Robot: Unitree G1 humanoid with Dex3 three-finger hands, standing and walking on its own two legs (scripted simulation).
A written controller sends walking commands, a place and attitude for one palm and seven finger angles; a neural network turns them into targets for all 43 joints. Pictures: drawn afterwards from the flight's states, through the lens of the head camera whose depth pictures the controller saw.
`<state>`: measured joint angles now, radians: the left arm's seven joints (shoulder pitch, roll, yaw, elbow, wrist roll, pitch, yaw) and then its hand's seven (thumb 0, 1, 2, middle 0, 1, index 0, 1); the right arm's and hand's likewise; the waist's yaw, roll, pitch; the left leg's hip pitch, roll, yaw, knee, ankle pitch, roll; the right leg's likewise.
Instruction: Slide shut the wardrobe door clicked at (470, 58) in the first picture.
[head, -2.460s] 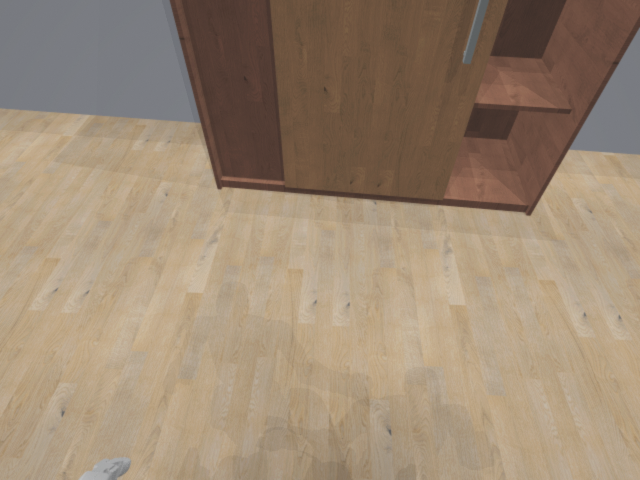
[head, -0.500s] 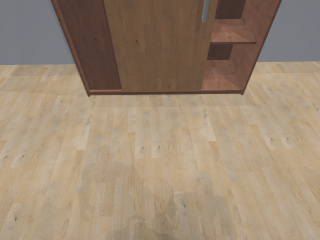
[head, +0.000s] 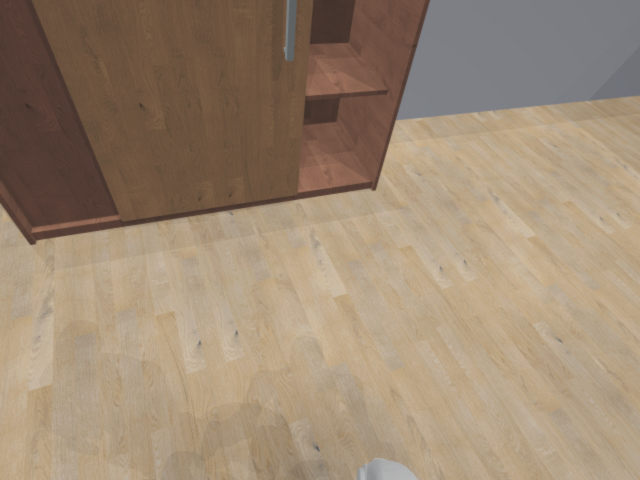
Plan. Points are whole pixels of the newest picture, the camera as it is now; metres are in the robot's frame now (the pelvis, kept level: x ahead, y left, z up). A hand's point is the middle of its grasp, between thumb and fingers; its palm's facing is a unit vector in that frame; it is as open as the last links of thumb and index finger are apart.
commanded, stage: walk to a spot facing it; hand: left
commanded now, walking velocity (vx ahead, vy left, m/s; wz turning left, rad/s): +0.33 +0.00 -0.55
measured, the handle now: out of the picture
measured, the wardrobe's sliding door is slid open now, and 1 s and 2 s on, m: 0.39 0.39 0.39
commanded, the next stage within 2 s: turn to face it in 1.30 s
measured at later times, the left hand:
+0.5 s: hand (266, 348) +0.35 +0.11 -0.17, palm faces -0.24 -0.94 -0.23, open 7.1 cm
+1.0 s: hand (267, 292) +0.48 +0.13 -0.19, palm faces -0.30 -0.95 -0.13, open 7.4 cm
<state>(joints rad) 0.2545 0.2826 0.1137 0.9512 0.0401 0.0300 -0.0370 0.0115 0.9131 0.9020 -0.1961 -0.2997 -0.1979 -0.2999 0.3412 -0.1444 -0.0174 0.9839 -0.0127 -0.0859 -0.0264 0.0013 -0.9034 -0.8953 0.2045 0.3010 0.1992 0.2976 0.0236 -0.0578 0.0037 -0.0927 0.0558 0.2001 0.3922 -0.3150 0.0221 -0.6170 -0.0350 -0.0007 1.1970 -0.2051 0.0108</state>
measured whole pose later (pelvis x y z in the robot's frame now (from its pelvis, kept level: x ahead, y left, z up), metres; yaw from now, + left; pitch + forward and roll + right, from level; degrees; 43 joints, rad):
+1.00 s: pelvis +0.46 -0.05 -0.01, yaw -25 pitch -1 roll +0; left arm 0.39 0.16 0.07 1.09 0.03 0.00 -0.01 0.01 0.91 0.90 -0.20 -0.30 -0.20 -0.30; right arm 0.21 -0.14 -0.05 0.98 -0.01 -0.09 -0.02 -0.01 -0.93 -0.89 0.21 0.30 0.20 0.30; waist 0.06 -0.05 0.04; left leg -0.20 0.04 0.23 0.50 -0.28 0.05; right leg -0.50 -0.06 -0.01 1.22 -0.30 -0.02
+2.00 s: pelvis +0.73 -0.23 -0.01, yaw -24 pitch +1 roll -1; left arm 0.20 0.24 0.09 0.96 0.01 0.05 0.02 0.01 0.91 0.90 -0.20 -0.30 -0.20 -0.30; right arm 0.22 -0.18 -0.05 0.94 -0.02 0.01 0.00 0.00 -0.91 -0.90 0.20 0.30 0.20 0.30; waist -0.01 -0.02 0.06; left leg -0.35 0.01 0.07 0.53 -0.20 0.06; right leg -0.47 -0.08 -0.02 1.06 -0.44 0.07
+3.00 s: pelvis +0.71 -0.27 -0.01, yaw +10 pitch +0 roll +0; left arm 0.16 0.25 0.07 0.89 0.01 0.05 0.02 0.01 0.91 0.90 -0.20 -0.30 -0.20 -0.30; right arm 0.18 -0.21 -0.05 0.92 -0.02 0.04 0.01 0.00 -0.90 -0.90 0.21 0.30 0.20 0.30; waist -0.01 0.00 0.08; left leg -0.24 -0.04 -0.04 0.50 -0.25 0.02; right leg -0.41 -0.06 -0.02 0.85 -0.44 0.08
